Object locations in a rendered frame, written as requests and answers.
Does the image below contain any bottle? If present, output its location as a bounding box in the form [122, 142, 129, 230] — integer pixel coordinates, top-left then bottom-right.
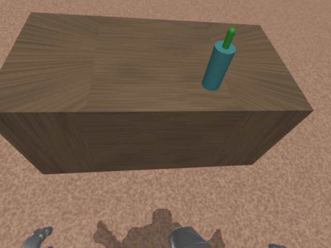
[202, 27, 236, 91]

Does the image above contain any left robot hand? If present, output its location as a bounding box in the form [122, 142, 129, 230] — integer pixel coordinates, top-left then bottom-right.
[21, 226, 53, 248]

